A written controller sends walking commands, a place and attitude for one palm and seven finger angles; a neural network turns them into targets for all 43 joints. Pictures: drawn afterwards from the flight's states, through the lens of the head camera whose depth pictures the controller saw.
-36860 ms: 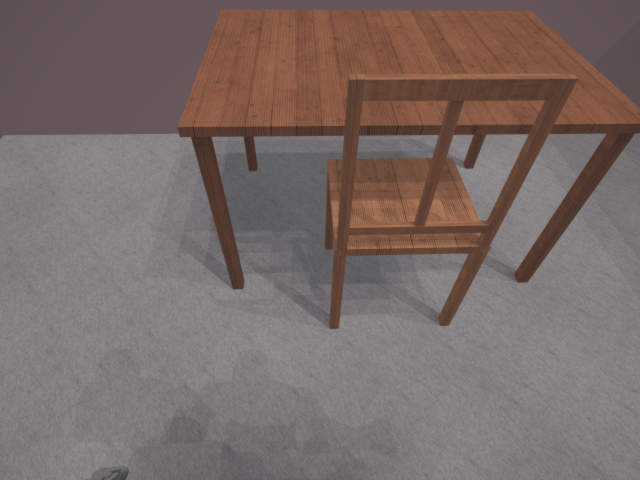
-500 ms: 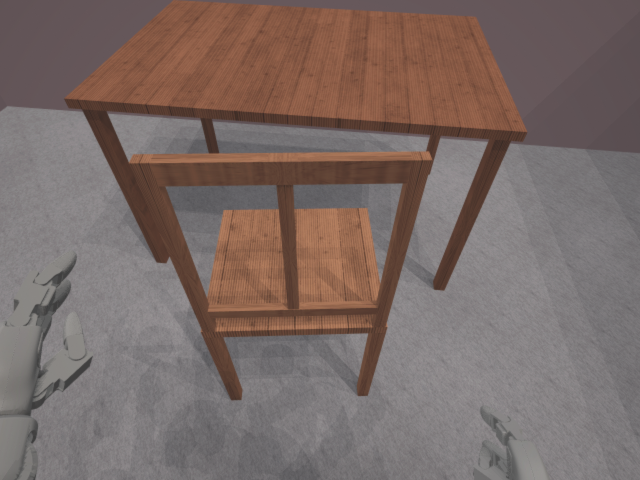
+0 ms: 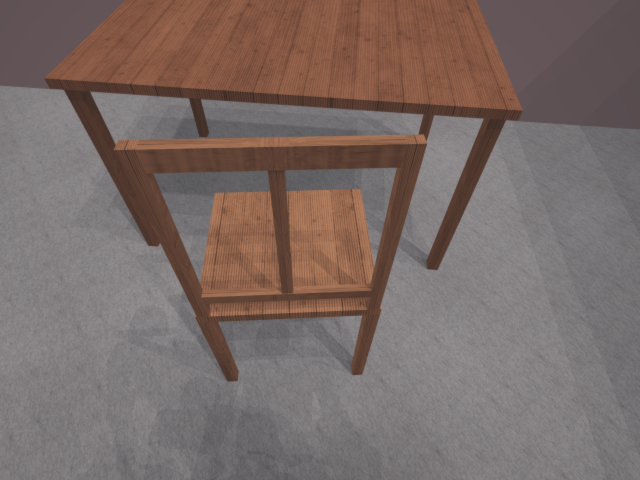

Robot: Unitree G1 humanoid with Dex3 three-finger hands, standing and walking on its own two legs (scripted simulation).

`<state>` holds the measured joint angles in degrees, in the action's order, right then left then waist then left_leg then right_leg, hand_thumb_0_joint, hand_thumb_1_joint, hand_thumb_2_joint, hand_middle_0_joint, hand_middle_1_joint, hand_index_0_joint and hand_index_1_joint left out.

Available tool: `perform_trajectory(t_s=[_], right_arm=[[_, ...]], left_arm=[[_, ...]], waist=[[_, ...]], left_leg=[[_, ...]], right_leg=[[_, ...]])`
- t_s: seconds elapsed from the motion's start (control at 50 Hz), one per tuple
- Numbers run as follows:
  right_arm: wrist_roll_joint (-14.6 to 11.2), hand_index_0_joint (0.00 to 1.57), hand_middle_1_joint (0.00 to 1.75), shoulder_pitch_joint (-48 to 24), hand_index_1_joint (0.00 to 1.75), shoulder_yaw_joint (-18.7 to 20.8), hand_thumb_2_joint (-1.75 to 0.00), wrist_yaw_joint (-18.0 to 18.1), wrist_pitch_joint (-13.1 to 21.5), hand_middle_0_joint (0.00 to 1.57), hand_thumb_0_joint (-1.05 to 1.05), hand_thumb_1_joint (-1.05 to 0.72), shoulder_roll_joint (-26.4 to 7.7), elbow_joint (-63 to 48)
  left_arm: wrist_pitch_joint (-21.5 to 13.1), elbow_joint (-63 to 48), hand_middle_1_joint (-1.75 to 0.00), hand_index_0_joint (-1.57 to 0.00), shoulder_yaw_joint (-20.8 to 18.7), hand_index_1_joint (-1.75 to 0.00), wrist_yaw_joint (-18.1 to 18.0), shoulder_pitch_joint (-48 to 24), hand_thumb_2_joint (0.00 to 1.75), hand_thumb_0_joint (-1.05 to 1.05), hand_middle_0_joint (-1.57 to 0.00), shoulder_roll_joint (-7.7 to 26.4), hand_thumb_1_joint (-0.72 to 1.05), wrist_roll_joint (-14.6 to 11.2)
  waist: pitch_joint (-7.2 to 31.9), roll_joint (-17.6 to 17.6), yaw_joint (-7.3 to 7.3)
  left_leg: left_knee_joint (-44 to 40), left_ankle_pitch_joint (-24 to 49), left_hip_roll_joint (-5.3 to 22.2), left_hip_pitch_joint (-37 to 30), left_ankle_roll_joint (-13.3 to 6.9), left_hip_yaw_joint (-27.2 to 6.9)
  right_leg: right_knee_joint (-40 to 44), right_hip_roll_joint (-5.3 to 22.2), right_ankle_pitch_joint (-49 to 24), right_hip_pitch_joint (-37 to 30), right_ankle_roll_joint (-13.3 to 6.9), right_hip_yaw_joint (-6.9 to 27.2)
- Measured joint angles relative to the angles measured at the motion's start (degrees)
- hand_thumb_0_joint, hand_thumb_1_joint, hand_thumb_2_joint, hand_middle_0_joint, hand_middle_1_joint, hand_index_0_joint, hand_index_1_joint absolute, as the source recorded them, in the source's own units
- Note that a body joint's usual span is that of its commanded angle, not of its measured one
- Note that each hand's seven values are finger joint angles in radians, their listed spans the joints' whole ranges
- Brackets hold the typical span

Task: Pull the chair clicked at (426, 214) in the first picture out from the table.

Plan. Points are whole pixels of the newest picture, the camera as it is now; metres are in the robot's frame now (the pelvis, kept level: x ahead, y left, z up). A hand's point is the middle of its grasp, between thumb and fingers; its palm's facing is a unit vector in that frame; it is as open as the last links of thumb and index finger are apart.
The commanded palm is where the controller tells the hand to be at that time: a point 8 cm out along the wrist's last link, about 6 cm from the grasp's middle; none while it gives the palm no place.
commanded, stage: let the arm hang, fingers relaxed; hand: left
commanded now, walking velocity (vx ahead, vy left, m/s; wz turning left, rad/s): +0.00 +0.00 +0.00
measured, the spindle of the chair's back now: (283, 240) +0.51 +0.10 -0.08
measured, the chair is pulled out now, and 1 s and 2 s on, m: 0.29 0.29 0.29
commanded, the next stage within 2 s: look to check the result in 0.54 s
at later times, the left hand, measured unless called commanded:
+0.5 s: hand out of the picture +0.00 +0.15 -0.18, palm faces -0.01 -0.98 -0.17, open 7.3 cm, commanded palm none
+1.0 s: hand out of the picture -0.01 +0.14 -0.18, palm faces -0.01 -0.99 -0.16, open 7.4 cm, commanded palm none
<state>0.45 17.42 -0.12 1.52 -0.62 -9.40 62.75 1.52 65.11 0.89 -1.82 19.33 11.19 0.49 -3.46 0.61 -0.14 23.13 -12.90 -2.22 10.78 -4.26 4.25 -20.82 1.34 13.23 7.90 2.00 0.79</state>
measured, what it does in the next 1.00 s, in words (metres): stands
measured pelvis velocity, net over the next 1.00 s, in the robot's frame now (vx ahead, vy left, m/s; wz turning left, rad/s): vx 0.01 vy -0.02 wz -0.03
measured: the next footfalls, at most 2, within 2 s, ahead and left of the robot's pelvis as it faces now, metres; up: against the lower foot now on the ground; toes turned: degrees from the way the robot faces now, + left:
none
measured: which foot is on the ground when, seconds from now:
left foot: down 0.00-1.00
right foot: down 0.00-1.00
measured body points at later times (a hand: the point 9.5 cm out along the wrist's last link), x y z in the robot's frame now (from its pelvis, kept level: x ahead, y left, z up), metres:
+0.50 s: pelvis +0.00 +0.00 +0.00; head +0.01 -0.01 +0.45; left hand +0.00 +0.21 -0.16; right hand -0.01 -0.22 -0.16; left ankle +0.00 +0.07 -0.74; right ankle -0.02 -0.15 -0.74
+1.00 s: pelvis +0.01 -0.02 +0.00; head +0.02 -0.02 +0.45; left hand -0.01 +0.19 -0.16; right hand -0.01 -0.22 -0.16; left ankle +0.00 +0.07 -0.74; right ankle -0.02 -0.15 -0.74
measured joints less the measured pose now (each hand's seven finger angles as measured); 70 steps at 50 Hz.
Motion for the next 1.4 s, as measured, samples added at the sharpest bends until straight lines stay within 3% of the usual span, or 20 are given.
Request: perform_trajectory(t_s=[0.28, 1.4], right_arm=[[0.1, 0.20, 0.30, -1.4, 0.30, 0.3, -0.90, 0.5, 1.0, 0.20, 0.01, -0.92, 1.1, 2.6], [0.0, 0.20, 0.30, -0.4, 0.30, 0.6, -0.90, 0.8, 1.5, 0.20, 0.00, -0.91, 2.6, 3.7]], left_arm=[[-1.2, 0.7, -0.29, -0.20, 0.7, -0.30, -0.5, -2.9, 0.90, 0.00, -0.20, -4.5, 0.91, 0.1], [-1.8, 0.7, -0.29, -0.20, 0.0, -0.30, -0.8, -1.8, 0.90, 0.00, -0.20, -5.0, 0.90, 0.0]], waist=[[2.2, 0.4, -0.16], [1.7, 0.4, -0.51]], left_leg=[[-1.1, 0.0, -0.2, -2.1, 0.0, 1.2], [-1.6, -0.5, 1.5, -3.1, 2.0, 1.0]], right_leg=[[-0.8, 0.2, 0.6, -0.8, 0.1, 1.2], [-0.7, -1.5, 1.2, -1.5, -1.7, 1.1]])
